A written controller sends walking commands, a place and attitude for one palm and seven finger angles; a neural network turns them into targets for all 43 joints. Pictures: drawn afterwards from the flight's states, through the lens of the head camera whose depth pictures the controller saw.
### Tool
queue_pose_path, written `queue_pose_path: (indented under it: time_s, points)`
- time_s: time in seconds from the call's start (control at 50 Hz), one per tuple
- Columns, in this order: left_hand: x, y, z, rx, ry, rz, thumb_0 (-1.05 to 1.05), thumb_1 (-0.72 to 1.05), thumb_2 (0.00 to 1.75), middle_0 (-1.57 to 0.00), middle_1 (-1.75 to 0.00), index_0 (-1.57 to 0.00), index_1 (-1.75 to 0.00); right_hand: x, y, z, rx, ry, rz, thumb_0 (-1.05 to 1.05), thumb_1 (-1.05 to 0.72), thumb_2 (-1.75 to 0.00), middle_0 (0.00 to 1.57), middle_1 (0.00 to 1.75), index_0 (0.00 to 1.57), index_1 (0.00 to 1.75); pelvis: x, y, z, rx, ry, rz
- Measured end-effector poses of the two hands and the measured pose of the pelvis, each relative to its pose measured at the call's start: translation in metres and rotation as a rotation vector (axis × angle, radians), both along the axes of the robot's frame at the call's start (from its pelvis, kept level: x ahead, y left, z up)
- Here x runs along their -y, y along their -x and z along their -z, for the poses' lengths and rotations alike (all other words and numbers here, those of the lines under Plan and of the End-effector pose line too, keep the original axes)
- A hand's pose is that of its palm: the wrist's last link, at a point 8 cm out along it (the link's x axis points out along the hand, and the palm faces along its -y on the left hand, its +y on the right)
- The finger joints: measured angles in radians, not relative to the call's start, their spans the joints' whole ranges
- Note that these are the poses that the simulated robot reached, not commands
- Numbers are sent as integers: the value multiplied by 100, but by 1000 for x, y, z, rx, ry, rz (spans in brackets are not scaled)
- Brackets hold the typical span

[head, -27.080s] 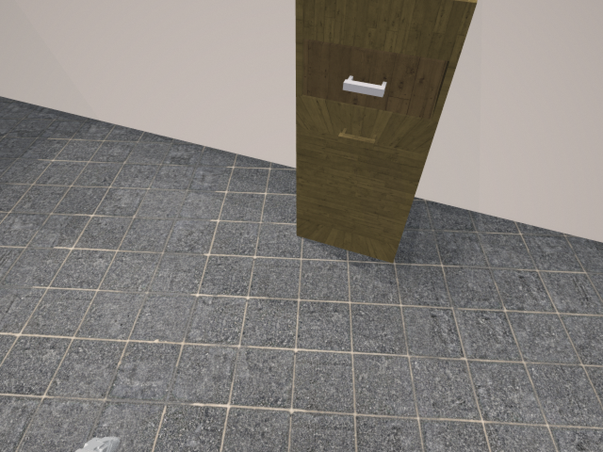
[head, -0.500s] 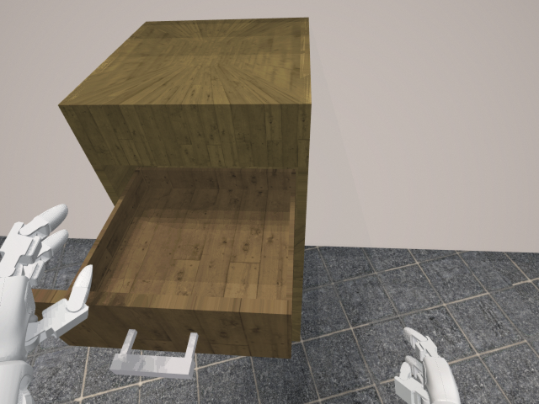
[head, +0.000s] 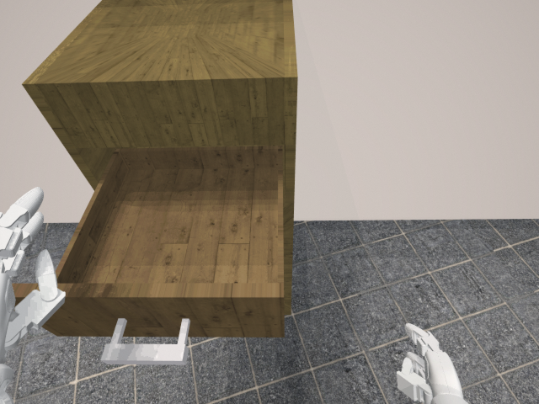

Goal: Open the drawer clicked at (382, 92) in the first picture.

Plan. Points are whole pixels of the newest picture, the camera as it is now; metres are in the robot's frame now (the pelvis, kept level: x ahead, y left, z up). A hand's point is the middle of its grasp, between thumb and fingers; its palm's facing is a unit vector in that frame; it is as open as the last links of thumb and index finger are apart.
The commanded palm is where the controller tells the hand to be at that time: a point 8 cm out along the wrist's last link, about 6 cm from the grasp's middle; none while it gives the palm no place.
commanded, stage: step back with the hand held close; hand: left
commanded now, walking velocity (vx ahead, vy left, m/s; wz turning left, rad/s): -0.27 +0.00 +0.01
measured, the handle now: (149, 339) +0.21 +0.20 -0.01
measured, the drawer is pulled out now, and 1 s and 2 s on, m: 0.30 0.30 0.30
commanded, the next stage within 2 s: stop stepping back and stand still in 1.02 s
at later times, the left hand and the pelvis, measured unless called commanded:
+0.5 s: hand out of the picture +0.12 +0.25 +0.16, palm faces +0.37 -0.81 -0.46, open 7.4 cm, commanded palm +0.06 +0.30 +0.18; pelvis -0.07 +0.02 -0.02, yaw +0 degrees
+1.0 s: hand out of the picture +0.05 +0.21 +0.17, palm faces +0.19 -0.84 -0.51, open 7.4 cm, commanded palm -0.02 +0.28 +0.18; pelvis -0.16 +0.00 -0.01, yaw -3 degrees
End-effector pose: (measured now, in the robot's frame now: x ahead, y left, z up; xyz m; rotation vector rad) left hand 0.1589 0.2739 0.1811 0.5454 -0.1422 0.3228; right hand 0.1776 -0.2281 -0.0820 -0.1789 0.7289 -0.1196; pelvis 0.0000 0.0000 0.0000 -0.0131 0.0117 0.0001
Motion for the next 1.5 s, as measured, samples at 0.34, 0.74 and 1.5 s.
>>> queue_pose_path:
  time_s: [0.34, 0.74, 1.5]
  points:
    - [-22, 46, -1, 31, -54, 64, 1, 89, 90, -21, -30, -22, -30, -18, 49, -7, 9, 45, 40, 1, -91, -90, 20, 30, 20, 30, -20, 46, 9, -19, -6, 3]
    - [-35, 99, -9, 177, -62, 64, 1, 88, 90, -21, -30, -22, -30, -30, 129, -2, 13, 59, 43, 2, -91, -90, 20, 30, 20, 30, -30, 104, 13, -4, 33, 10]
    - [8, 293, -1, 142, 11, 9, 1, 88, 90, -21, -30, -22, -30, 29, 329, -1, -27, 71, 65, 1, -91, -90, 20, 30, 20, 30, 11, 281, 7, 11, -15, -2]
